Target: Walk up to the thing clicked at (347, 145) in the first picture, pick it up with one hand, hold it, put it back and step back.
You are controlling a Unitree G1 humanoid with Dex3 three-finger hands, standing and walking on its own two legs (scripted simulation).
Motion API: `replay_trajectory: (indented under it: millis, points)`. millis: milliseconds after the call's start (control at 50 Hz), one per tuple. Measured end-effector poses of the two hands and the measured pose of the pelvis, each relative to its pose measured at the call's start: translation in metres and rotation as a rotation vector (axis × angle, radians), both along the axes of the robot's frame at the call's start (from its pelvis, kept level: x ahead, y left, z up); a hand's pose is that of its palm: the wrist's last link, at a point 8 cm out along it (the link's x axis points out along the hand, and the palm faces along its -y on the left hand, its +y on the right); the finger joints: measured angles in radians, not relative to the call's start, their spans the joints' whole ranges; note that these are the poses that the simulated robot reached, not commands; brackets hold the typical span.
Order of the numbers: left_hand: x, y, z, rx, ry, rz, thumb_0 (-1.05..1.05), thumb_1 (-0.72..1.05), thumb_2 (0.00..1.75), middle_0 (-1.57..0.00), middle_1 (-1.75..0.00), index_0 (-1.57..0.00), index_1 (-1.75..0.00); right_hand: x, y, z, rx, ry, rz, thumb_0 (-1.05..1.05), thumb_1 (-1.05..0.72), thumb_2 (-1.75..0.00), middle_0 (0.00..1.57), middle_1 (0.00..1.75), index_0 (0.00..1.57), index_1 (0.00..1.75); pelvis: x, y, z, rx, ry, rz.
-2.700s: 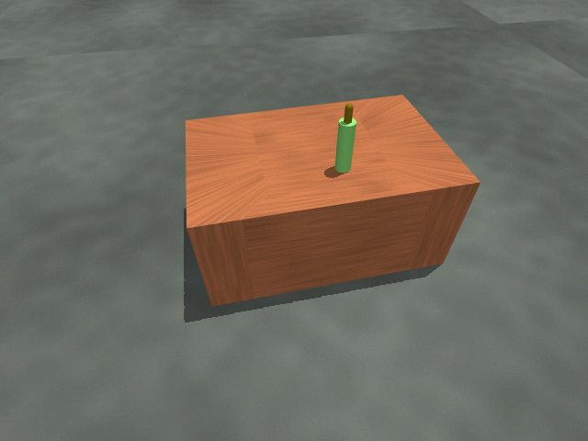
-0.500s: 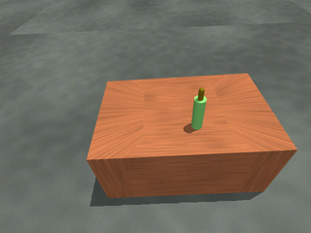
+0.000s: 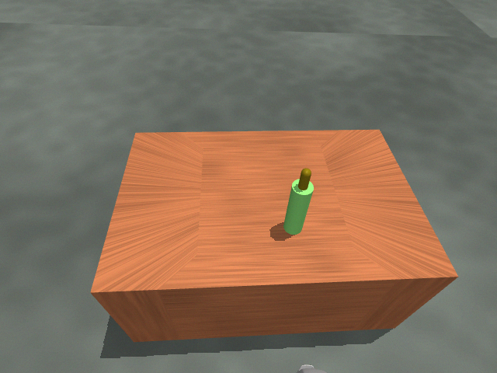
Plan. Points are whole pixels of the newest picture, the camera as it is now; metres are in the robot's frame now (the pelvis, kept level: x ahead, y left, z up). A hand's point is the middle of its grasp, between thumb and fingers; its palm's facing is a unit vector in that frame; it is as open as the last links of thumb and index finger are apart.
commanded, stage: walk up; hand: right
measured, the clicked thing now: (299, 201) +0.60 -0.14 -0.19
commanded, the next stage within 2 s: stand in 1.72 s
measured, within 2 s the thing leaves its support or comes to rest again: neither
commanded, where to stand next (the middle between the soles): +0.11 +0.01 m, yaw +1 degrees
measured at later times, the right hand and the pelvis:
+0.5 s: hand out of the picture +0.07 -0.29 -0.16, palm faces -0.08 +0.92 -0.38, open 7.3 cm; pelvis +0.02 -0.02 -0.01, yaw +3 degrees
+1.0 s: hand (402, 370) +0.18 -0.26 -0.13, palm faces -0.06 +0.94 -0.32, open 7.3 cm; pelvis +0.05 -0.01 +0.02, yaw +2 degrees
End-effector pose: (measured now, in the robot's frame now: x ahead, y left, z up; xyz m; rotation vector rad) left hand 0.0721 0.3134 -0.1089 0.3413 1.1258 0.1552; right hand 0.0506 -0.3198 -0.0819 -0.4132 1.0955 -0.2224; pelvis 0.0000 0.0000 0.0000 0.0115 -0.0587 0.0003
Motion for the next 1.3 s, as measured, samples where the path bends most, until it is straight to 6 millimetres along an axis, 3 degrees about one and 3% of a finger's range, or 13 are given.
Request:
replay_trajectory:
  millis: [100, 220, 340, 440, 500, 660, 800, 920, 1060, 1300]
  points:
    - [0.025, -0.02, -0.001, 0.057, -0.035, 0.0, 0.0, 0.91, 0.9, -0.2, -0.3, -0.2, -0.3, 0.016, -0.024, -0.034, 0.038, 0.037, -0.033, 0.01, -0.91, -0.9, 0.2, 0.3, 0.21, 0.3, 0.011, -0.024, -0.016, -0.01, 0.0, 0.005]
    - [0.037, -0.041, 0.006, 0.061, -0.045, -0.007, 0.0, 0.9, 0.9, -0.2, -0.3, -0.21, -0.3, 0.03, -0.023, -0.053, 0.087, 0.088, -0.03, 0.01, -0.91, -0.9, 0.2, 0.3, 0.21, 0.3, 0.012, -0.032, -0.015, -0.006, 0.009, 0.023]
    - [0.037, -0.03, 0.002, 0.056, -0.054, 0.032, 0.0, 0.9, 0.9, -0.21, -0.3, -0.21, -0.3, 0.026, -0.018, -0.052, 0.075, 0.148, -0.008, 0.01, -0.91, -0.9, 0.2, 0.3, 0.21, 0.3, 0.012, -0.026, -0.015, -0.005, 0.029, 0.049]
    - [0.029, -0.016, -0.003, 0.04, 0.003, 0.071, 0.01, 0.9, 0.9, -0.2, -0.3, -0.21, -0.3, 0.014, -0.012, -0.039, 0.054, 0.18, -0.029, 0.01, -0.91, -0.9, 0.2, 0.3, 0.21, 0.3, 0.018, -0.017, -0.008, -0.006, 0.034, 0.048]
    - [0.025, -0.011, -0.006, 0.037, 0.028, 0.088, 0.01, 0.9, 0.9, -0.2, -0.3, -0.21, -0.3, 0.017, -0.01, -0.035, 0.047, 0.197, -0.03, 0.01, -0.91, -0.9, 0.2, 0.3, 0.21, 0.3, 0.024, -0.017, -0.005, -0.009, 0.032, 0.049]
    - [0.016, -0.014, -0.004, 0.021, 0.09, 0.106, 0.01, 0.9, 0.9, -0.2, -0.3, -0.2, -0.3, 0.058, 0.003, -0.029, 0.066, 0.144, -0.009, 0.01, -0.91, -0.9, 0.2, 0.3, 0.21, 0.3, 0.035, -0.013, 0.003, -0.013, 0.022, 0.048]
    - [0.023, -0.019, 0.003, 0.014, 0.081, 0.116, 0.01, 0.9, 0.9, -0.2, -0.3, -0.21, -0.3, 0.103, 0.014, -0.023, 0.099, 0.063, 0.017, 0.01, -0.91, -0.9, 0.2, 0.3, 0.21, 0.3, 0.042, -0.013, 0.01, -0.011, 0.016, 0.048]
    - [0.034, -0.021, 0.008, 0.014, 0.066, 0.113, 0.01, 0.9, 0.9, -0.2, -0.3, -0.21, -0.3, 0.123, 0.019, -0.017, 0.113, 0.028, 0.023, 0.0, -0.91, -0.9, 0.2, 0.3, 0.21, 0.3, 0.046, -0.013, 0.014, -0.009, 0.016, 0.045]
    - [0.044, -0.022, 0.011, 0.013, 0.057, 0.105, 0.01, 0.9, 0.9, -0.2, -0.3, -0.21, -0.3, 0.118, 0.017, -0.016, 0.112, 0.049, 0.005, 0.0, -0.91, -0.9, 0.2, 0.3, 0.21, 0.3, 0.049, -0.012, 0.017, -0.007, 0.017, 0.041]
    - [0.055, -0.022, 0.013, 0.021, 0.07, 0.08, 0.01, 0.9, 0.9, -0.2, -0.3, -0.21, -0.3, 0.085, 0.01, -0.021, 0.107, 0.125, -0.054, 0.01, -0.91, -0.9, 0.2, 0.3, 0.21, 0.3, 0.053, -0.011, 0.019, -0.006, 0.018, 0.032]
